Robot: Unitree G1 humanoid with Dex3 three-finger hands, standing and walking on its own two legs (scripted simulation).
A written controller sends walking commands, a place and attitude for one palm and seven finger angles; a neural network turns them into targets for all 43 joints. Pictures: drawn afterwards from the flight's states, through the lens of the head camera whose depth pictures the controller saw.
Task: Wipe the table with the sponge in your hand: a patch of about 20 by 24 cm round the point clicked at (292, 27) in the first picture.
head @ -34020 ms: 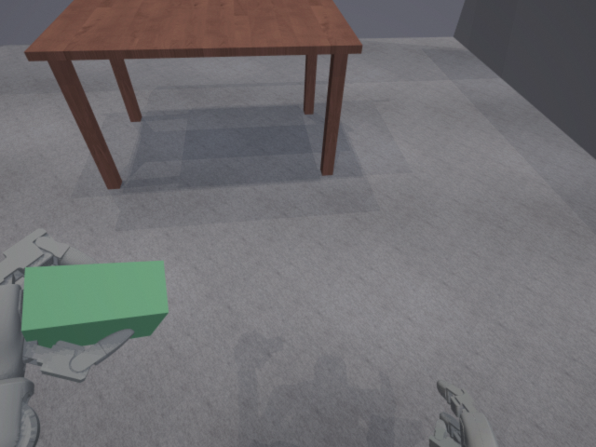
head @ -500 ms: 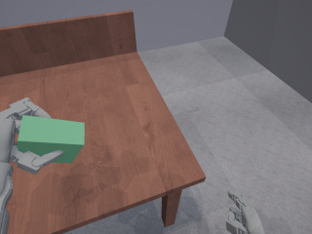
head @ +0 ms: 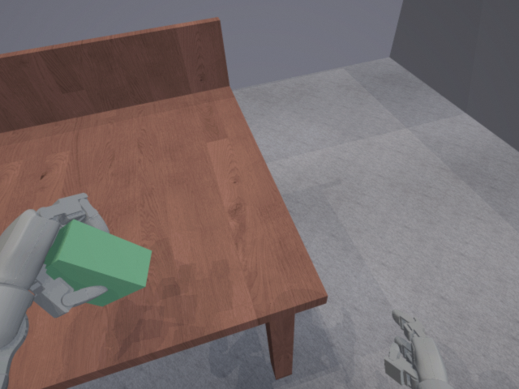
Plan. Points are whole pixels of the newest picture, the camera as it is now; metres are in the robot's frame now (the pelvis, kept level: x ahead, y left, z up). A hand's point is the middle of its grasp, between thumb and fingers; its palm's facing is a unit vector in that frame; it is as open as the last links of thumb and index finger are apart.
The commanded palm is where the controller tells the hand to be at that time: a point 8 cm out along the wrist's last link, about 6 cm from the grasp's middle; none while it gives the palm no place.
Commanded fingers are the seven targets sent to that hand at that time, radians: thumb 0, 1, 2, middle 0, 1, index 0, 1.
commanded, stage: turn the palm down, sponge in hand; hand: left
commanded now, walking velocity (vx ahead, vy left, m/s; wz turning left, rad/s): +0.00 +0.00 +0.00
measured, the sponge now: (102, 271) +0.23 +0.25 +0.10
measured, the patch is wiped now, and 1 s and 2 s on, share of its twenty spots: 0.00 0.00 0.00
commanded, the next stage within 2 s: move the sponge above the wiping area in 1.48 s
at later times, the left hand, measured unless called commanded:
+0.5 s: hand (58, 249) +0.24 +0.28 +0.15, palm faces +0.23 -0.30 -0.93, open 9.6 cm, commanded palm +0.20 +0.31 +0.19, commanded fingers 0.00 0.10 1.30 -1.20 -1.60 -1.20 -1.60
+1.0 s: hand (10, 249) +0.23 +0.35 +0.15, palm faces +0.16 -0.07 -0.98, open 9.6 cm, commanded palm +0.20 +0.32 +0.19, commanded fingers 0.00 0.10 1.30 -1.20 -1.60 -1.20 -1.60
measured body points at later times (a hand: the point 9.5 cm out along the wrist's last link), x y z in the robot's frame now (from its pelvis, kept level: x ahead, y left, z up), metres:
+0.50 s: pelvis +0.01 +0.02 +0.00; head +0.01 -0.01 +0.45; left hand +0.22 +0.30 +0.20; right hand +0.23 -0.20 -0.08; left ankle +0.03 +0.15 -0.73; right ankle +0.00 -0.07 -0.73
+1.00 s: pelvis +0.01 +0.04 +0.01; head +0.00 +0.00 +0.46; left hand +0.22 +0.35 +0.20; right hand +0.26 -0.15 -0.07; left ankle +0.03 +0.15 -0.73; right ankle +0.00 -0.07 -0.73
